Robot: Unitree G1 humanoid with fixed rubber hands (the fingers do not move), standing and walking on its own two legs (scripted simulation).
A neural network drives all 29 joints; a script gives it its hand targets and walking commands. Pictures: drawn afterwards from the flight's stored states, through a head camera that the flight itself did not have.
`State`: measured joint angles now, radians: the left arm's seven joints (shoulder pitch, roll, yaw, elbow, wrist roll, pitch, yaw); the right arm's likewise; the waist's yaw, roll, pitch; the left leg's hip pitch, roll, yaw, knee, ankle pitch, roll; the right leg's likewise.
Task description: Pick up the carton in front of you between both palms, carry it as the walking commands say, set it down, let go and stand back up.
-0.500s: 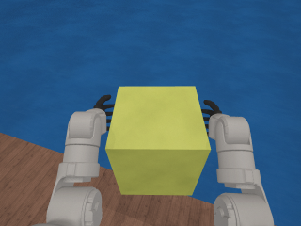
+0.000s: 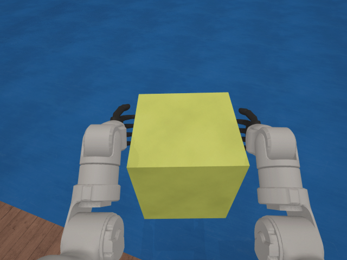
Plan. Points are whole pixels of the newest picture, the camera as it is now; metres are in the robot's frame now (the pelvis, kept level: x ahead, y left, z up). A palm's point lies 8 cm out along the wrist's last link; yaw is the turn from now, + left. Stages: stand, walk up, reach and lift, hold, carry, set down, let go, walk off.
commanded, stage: carry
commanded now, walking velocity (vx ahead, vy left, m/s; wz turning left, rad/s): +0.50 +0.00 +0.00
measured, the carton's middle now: (184, 158) +0.35 -0.01 +0.05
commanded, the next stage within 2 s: none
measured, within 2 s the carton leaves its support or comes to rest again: neither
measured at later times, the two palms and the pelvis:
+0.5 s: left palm (129, 71) +0.66 +0.17 +0.10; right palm (221, 72) +0.65 -0.13 +0.10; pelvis +0.30 +0.01 -0.01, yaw -2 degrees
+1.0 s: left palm (150, 43) +0.88 +0.12 +0.09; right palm (224, 44) +0.88 -0.18 +0.09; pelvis +0.60 -0.03 +0.00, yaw +1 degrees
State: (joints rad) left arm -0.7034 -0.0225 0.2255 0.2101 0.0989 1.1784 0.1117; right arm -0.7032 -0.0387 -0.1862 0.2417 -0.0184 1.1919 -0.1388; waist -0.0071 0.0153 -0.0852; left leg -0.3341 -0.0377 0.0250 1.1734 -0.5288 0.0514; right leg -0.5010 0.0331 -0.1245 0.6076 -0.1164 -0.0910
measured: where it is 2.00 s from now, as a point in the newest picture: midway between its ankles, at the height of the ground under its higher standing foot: (181, 133)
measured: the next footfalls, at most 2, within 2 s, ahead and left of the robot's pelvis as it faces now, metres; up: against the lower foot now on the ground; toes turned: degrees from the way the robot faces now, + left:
left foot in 0.44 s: +0.44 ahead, +0.08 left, -0.01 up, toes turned +4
right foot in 0.94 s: +0.71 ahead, -0.12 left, -0.01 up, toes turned -9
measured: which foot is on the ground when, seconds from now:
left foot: up 0.00-0.42, down 0.44-0.96, up 0.98-1.00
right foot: down 0.00-0.46, up 0.48-0.92, down 0.94-1.00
